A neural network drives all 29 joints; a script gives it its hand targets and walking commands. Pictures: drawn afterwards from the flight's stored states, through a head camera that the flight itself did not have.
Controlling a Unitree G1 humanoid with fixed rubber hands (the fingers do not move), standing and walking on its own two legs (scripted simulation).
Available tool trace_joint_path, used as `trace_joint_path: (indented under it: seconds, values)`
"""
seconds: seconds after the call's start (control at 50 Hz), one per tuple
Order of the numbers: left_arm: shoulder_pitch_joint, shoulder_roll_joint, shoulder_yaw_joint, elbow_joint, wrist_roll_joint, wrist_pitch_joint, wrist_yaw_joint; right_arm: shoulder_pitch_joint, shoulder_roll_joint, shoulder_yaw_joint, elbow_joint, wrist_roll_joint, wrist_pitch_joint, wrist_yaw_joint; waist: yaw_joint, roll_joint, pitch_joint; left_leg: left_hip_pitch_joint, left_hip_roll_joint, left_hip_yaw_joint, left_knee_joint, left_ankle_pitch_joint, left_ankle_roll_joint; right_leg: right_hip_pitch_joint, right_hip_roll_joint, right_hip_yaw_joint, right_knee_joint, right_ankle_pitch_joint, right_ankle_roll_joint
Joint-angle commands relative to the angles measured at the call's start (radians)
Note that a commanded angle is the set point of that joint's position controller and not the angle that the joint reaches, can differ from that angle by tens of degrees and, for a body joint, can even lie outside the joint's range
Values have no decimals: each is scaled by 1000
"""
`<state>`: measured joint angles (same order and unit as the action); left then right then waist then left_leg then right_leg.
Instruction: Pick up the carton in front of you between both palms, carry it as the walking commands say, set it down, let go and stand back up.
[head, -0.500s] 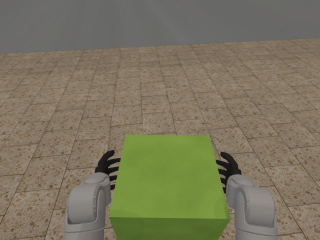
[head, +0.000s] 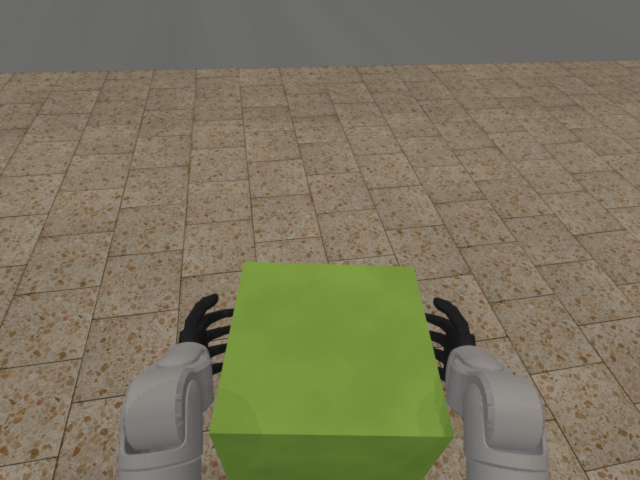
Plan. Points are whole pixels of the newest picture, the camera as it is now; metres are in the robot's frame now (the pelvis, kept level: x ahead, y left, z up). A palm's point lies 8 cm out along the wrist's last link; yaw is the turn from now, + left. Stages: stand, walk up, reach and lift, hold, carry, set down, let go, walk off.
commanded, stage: carry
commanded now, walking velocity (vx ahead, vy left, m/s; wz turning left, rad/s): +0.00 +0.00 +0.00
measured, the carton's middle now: (324, 389) +0.26 +0.00 -0.01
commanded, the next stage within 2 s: none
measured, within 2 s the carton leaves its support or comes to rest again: neither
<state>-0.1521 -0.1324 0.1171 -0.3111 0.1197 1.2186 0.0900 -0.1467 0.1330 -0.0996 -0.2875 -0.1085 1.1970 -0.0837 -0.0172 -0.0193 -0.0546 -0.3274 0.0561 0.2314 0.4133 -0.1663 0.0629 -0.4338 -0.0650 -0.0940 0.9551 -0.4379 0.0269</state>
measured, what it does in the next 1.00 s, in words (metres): walks ahead: right foot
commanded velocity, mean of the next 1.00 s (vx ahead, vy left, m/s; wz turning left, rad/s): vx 0.00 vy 0.00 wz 0.00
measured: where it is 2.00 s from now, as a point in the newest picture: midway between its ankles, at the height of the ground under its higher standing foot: outside the picture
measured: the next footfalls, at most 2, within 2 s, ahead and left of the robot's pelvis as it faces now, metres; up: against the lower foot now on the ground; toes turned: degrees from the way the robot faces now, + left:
right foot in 0.18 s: +0.21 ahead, -0.13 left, +0.00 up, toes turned +24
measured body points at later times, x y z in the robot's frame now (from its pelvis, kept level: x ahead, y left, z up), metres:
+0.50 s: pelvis +0.16 -0.01 -0.01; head +0.16 -0.01 +0.44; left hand +0.43 +0.16 +0.07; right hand +0.45 -0.15 +0.07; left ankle +0.04 +0.08 -0.74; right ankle +0.17 -0.12 -0.74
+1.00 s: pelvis +0.16 +0.00 -0.01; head +0.14 +0.00 +0.44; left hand +0.42 +0.17 +0.03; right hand +0.44 -0.13 +0.03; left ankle +0.03 +0.08 -0.74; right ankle +0.17 -0.12 -0.74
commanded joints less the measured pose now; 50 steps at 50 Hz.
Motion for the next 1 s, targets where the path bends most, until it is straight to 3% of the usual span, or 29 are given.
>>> trace_joint_path:
  seconds: [0.0,0.06,0.08,0.12,0.14,0.16,0.18,0.2,0.22,0.24,0.28,0.34,0.42,0.56,0.62,0.72,0.84,0.92,0.98]
  values:
    - [-478,-981,-768,-133,-423,-50,-248,-485,978,722,-164,435,-32,266,10,153,-383,381,235,-163,-94,665,59,1,1,8,-223,69,0]
    - [-447,-959,-770,-179,-410,-58,-231,-444,949,724,-201,436,-36,268,3,202,-393,386,213,-91,-62,718,49,69,33,-46,-384,239,-2]
    - [-448,-943,-770,-199,-410,-55,-229,-436,934,722,-213,433,-34,266,1,205,-391,381,202,-77,-46,684,43,93,33,-58,-427,298,-3]
    - [-434,-913,-762,-211,-408,-40,-230,-418,900,715,-212,419,-23,262,8,159,-370,328,159,-36,22,522,3,198,27,-87,-603,519,-5]
    - [-421,-895,-756,-204,-408,-29,-235,-409,883,713,-201,408,-16,259,11,133,-361,262,145,-42,51,405,-27,286,-5,-72,-638,608,-9]
    - [-415,-870,-749,-193,-411,-16,-242,-396,864,708,-180,394,-9,256,10,87,-367,171,142,-45,86,264,-58,397,-94,-11,-610,765,-16]
    - [-424,-856,-739,-167,-404,-8,-248,-396,845,706,-178,390,4,252,4,-15,-398,87,95,-68,120,61,-86,504,-195,80,-511,1065,-68]
    - [-391,-853,-718,-113,-394,-5,-254,-406,833,709,-178,394,21,250,9,-86,-419,69,80,-116,97,-54,-94,538,-230,127,-483,1082,-124]
    - [-363,-856,-704,-72,-388,-4,-257,-419,829,713,-165,391,31,252,9,-116,-395,89,80,-122,82,-85,-99,486,-223,130,-501,1021,-131]
    - [-353,-864,-695,-42,-383,-2,-259,-433,834,716,-143,390,37,256,11,-107,-380,123,82,-123,70,-35,-101,450,-198,106,-502,1000,-117]
    - [-368,-883,-691,-16,-380,-3,-262,-455,858,722,-113,400,38,262,15,-89,-358,146,84,-114,57,114,-102,420,-156,57,-456,1073,-92]
    - [-433,-912,-705,-41,-395,-9,-262,-493,891,724,-110,414,26,264,19,-32,-381,176,88,-118,82,298,-106,404,-132,26,-410,1095,-83]
    - [-483,-930,-725,-89,-417,-16,-256,-498,912,716,-124,418,16,259,17,3,-398,207,82,-116,80,374,-107,384,-114,16,-391,1074,-86]
    - [-459,-921,-751,-78,-418,-28,-259,-436,909,709,-94,389,-4,256,16,60,-378,293,96,-107,104,606,-98,284,-65,-27,-383,862,-62]
    - [-456,-924,-763,-47,-408,-49,-267,-431,911,719,-68,375,-29,260,15,53,-358,273,92,-101,108,603,-98,298,-60,-36,-397,865,-58]
    - [-439,-917,-753,15,-364,-117,-271,-440,895,719,-23,342,-95,267,16,18,-329,241,83,-102,47,481,-100,333,-80,-18,-399,932,-70]
    - [-411,-874,-719,52,-309,-204,-262,-420,854,689,26,298,-180,269,14,75,-322,303,122,-107,82,675,-91,260,-58,-47,-393,726,-46]
    - [-398,-834,-679,93,-267,-268,-259,-403,823,648,77,250,-246,263,13,59,-331,263,117,-104,90,572,-84,288,-83,-27,-377,786,-56]
    - [-395,-807,-639,139,-230,-326,-257,-402,798,611,123,213,-304,259,12,50,-333,258,120,-107,91,516,-74,272,-94,-19,-368,752,-58]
